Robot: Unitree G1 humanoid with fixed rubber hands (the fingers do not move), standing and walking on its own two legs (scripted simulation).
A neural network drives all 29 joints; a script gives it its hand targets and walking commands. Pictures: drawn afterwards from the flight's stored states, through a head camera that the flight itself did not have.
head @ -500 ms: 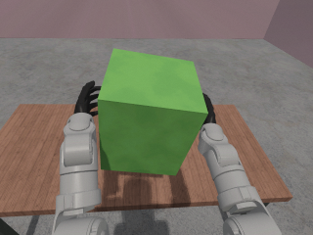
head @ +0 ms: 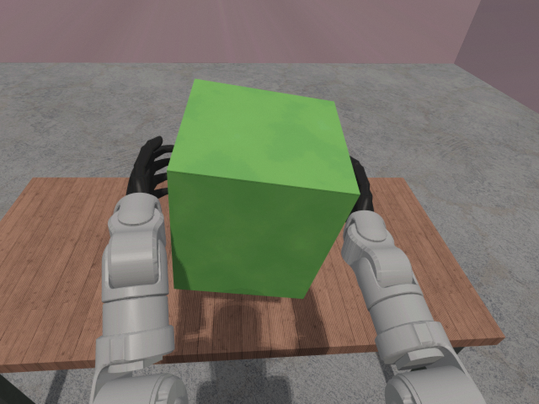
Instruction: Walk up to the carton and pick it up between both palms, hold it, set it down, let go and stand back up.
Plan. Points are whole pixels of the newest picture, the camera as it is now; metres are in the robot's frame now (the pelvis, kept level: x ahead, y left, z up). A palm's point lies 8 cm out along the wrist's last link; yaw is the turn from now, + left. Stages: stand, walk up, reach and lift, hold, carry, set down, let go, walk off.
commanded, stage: hold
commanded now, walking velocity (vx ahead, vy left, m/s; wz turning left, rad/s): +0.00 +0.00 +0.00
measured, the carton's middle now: (252, 196) +0.41 +0.00 +0.15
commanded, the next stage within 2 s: none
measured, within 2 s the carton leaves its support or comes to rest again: neither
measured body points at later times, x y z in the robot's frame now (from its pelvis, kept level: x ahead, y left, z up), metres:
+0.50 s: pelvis +0.00 +0.00 +0.00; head -0.03 +0.02 +0.45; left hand +0.38 +0.15 +0.20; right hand +0.38 -0.15 +0.16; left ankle +0.01 +0.12 -0.75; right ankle +0.03 -0.11 -0.75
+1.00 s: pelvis +0.00 +0.00 +0.00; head -0.04 +0.02 +0.45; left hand +0.38 +0.15 +0.19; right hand +0.37 -0.15 +0.16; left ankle +0.01 +0.12 -0.75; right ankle +0.03 -0.11 -0.75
